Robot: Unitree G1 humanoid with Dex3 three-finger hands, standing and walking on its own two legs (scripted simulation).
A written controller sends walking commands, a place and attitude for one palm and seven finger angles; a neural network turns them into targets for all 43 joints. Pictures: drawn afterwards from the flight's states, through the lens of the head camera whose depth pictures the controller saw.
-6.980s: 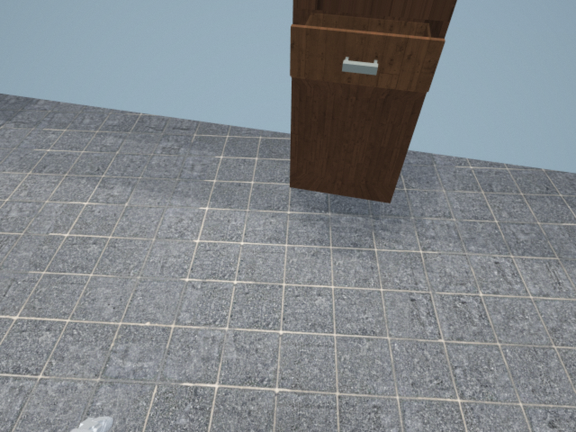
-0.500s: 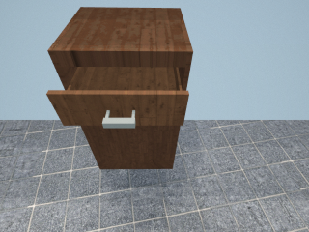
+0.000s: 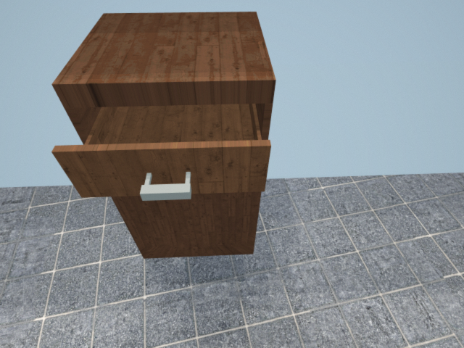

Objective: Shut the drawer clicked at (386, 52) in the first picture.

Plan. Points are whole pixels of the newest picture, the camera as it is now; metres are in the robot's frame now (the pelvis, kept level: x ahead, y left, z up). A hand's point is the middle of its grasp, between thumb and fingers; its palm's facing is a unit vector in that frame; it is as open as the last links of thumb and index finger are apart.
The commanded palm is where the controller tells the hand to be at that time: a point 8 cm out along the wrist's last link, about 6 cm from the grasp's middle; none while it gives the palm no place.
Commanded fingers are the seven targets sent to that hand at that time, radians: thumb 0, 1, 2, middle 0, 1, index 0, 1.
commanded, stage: look again from close up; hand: left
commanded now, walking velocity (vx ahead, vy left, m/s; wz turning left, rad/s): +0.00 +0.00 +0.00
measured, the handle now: (167, 184) +0.45 +0.17 -0.01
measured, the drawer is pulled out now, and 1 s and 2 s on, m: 0.15 0.15 0.15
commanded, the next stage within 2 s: raise the hand and make a fist in 0.36 s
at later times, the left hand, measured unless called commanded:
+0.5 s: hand out of the picture +0.01 +0.17 -0.17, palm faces +0.07 -0.98 -0.21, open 7.3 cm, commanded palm +0.10 +0.21 -0.06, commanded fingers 0.00 0.90 0.90 -0.26 -0.37 -0.26 -0.37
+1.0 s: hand (139, 331) +0.16 +0.16 -0.03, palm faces +0.20 -0.98 -0.04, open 5.3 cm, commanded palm +0.15 +0.20 -0.01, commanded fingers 0.00 0.90 0.90 -0.76 -0.91 -0.76 -0.91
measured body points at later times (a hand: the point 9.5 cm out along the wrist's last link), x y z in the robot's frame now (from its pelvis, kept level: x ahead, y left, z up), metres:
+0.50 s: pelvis +0.01 +0.00 +0.00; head +0.02 +0.00 +0.45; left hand +0.01 +0.22 -0.15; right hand +0.00 -0.23 -0.16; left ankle -0.03 +0.11 -0.74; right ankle +0.07 -0.15 -0.74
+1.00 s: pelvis +0.01 -0.02 -0.08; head +0.06 -0.01 +0.37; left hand +0.14 +0.21 -0.03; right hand +0.28 -0.22 -0.10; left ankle -0.03 +0.11 -0.74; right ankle +0.07 -0.15 -0.74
